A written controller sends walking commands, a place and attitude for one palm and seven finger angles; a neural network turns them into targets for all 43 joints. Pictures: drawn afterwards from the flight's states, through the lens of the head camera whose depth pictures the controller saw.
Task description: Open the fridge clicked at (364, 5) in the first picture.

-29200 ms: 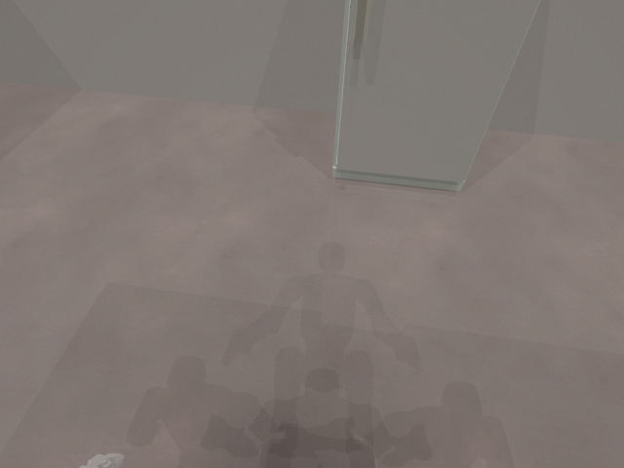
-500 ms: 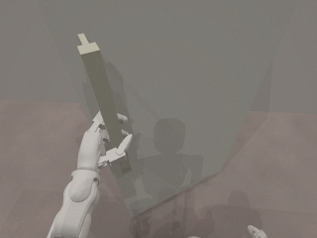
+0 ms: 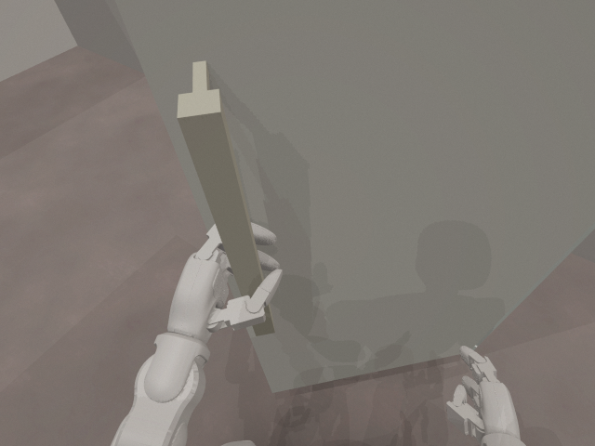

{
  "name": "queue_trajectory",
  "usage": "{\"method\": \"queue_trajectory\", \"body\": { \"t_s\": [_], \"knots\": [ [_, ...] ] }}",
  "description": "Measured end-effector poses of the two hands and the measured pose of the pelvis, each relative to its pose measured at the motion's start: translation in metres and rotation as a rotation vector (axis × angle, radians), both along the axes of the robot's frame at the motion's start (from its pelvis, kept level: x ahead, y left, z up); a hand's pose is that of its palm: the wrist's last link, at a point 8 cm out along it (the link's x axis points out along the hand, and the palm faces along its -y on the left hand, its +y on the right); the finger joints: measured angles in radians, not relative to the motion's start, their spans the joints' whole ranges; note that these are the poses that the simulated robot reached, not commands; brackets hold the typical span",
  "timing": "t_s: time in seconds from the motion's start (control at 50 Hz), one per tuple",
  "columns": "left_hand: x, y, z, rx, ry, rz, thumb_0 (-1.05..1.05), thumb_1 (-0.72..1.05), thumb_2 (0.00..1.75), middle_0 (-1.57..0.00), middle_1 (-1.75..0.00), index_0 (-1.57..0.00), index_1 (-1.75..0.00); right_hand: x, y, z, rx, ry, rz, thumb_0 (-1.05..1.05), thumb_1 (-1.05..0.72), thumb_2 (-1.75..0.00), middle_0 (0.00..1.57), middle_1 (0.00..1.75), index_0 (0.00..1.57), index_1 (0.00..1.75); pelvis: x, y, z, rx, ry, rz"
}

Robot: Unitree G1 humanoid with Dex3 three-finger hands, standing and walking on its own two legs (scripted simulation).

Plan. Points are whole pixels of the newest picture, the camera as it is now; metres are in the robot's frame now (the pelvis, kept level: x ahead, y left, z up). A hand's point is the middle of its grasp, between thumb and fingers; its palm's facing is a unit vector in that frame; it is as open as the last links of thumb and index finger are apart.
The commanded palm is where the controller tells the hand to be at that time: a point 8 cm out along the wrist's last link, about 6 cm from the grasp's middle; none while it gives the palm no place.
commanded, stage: walk backward, drawing the door open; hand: left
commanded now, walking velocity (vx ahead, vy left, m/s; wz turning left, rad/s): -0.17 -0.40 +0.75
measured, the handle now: (242, 237) +0.31 +0.07 +0.16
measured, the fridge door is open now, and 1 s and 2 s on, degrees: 46 69 66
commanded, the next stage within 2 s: stop walking and hold the door back in 0.60 s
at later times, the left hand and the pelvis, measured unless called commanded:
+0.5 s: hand (316, 391) +0.16 -0.01 +0.12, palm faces +0.50 -0.84 -0.22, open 6.9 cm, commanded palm +0.11 +0.02 +0.12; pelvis -0.02 -0.26 +0.01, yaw +29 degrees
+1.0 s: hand out of the picture +0.09 -0.08 +0.12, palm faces +0.89 -0.38 -0.26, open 6.5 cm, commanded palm +0.07 -0.04 +0.13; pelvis +0.03 -0.47 +0.03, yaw +45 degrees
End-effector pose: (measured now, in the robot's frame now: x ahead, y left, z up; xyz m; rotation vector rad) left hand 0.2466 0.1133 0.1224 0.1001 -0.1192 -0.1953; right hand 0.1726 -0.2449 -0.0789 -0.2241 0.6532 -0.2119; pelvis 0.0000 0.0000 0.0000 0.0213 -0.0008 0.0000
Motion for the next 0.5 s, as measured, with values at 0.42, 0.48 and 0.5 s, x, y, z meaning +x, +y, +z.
{"method": "queue_trajectory", "body": {
  "t_s": [0.42, 0.48, 0.5],
  "knots": [
    [-0.110, -0.070, 0.002, 0.089, -0.011, 0.612, -0.03, 0.58, 0.80, -0.41, -1.36, -0.23, -1.40, 0.029, -0.118, -0.022, 0.020, 0.140, 0.415, 0.01, -0.90, -0.90, 0.20, 0.30, 0.21, 0.30, -0.031, -0.215, -0.004, 0.000, 0.001, 0.446],
    [-0.123, -0.082, 0.004, 0.109, 0.007, 0.699, -0.03, 0.59, 0.80, -0.42, -1.37, -0.22, -1.40, 0.031, -0.136, -0.012, 0.006, 0.188, 0.490, 0.01, -0.90, -0.90, 0.20, 0.30, 0.20, 0.30, -0.025, -0.250, 0.008, 0.000, -0.022, 0.489],
    [-0.128, -0.087, 0.005, 0.113, 0.025, 0.732, -0.03, 0.60, 0.81, -0.43, -1.37, -0.22, -1.40, 0.033, -0.143, -0.010, 0.007, 0.202, 0.513, 0.01, -0.90, -0.90, 0.20, 0.30, 0.21, 0.30, -0.022, -0.261, 0.013, -0.010, -0.024, 0.504]
  ]
}}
